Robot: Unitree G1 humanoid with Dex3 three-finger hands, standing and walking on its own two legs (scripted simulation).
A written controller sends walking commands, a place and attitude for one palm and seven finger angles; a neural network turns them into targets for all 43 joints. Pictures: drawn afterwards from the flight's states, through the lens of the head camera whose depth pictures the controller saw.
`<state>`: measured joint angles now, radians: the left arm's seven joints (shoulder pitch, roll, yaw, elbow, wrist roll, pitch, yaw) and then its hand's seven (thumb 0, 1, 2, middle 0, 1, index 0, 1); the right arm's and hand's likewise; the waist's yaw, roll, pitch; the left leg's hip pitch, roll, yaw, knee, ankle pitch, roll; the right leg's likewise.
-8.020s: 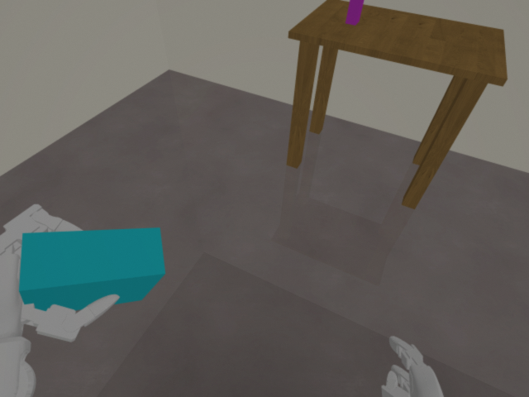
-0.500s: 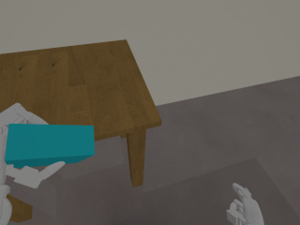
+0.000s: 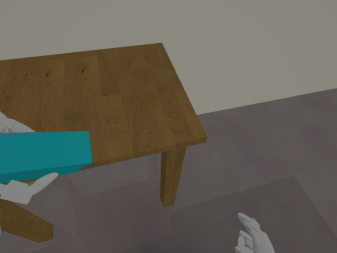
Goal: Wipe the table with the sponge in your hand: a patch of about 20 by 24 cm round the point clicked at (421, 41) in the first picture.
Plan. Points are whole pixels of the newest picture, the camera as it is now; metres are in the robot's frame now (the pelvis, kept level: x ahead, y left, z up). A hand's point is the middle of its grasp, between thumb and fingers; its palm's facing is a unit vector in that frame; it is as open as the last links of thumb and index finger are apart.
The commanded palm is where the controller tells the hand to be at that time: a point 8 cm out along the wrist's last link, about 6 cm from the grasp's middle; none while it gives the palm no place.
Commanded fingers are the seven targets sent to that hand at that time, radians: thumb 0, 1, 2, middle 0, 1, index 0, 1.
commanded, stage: come to a stop and stand still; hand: left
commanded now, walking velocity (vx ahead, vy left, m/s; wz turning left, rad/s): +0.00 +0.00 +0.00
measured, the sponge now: (54, 156) +0.24 +0.23 +0.15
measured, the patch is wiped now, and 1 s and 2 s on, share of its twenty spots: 0.00 0.00 0.00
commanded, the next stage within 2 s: look again from close up in 0.92 s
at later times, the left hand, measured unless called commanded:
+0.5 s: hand (51, 154) +0.24 +0.22 +0.17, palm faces +0.40 -0.84 -0.38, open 9.8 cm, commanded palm +0.18 +0.26 +0.18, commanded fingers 0.00 0.10 1.30 -1.20 -1.60 -1.20 -1.60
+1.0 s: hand (59, 162) +0.23 +0.21 +0.16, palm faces +0.40 -0.84 -0.37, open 9.8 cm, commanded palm +0.18 +0.25 +0.18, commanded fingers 0.00 0.10 1.30 -1.20 -1.60 -1.20 -1.60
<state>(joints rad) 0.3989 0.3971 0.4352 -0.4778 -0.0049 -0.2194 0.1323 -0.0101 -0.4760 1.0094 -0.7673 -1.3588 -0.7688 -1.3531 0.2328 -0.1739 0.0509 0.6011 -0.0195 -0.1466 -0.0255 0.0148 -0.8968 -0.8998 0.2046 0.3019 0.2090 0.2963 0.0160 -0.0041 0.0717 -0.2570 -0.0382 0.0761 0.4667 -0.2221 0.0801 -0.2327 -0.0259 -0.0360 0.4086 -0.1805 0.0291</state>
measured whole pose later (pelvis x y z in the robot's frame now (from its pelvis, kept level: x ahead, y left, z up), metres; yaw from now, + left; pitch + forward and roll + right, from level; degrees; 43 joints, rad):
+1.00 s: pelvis +0.02 -0.03 +0.00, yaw +0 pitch +0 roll -1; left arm 0.48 0.34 0.33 -0.45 -0.04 -0.16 0.13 -0.01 -0.47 1.01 -0.77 -1.36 -0.77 -1.35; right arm 0.21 -0.22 0.00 0.59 0.00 -0.09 -0.05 0.01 -0.90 -0.90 0.20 0.30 0.21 0.30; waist 0.00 0.01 0.00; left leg -0.19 0.01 0.06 0.43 -0.23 0.03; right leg -0.16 0.02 -0.05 0.35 -0.19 -0.02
